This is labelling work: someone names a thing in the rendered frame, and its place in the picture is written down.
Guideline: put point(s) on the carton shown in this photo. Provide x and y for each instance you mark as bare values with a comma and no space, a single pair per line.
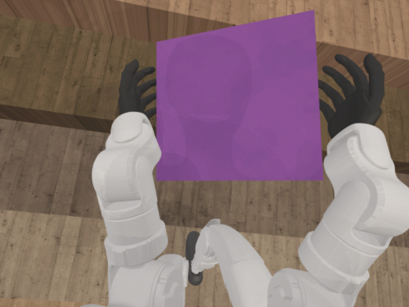
240,103

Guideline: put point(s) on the right robot hand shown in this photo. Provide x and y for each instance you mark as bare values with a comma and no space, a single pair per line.
362,102

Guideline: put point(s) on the left robot hand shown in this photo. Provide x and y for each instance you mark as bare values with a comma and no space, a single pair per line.
130,94

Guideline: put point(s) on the left robot upper arm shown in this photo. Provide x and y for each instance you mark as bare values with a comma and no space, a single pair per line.
157,284

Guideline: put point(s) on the right robot forearm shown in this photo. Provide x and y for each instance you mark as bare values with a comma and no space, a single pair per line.
370,207

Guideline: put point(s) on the robot right foot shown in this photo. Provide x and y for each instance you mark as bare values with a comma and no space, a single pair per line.
195,278

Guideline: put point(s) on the right robot upper arm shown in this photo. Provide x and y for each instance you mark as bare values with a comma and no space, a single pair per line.
295,288

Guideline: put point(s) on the left robot thigh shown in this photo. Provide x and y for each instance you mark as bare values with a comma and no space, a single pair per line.
181,262

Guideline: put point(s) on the left robot forearm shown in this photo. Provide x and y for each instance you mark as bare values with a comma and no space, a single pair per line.
123,181

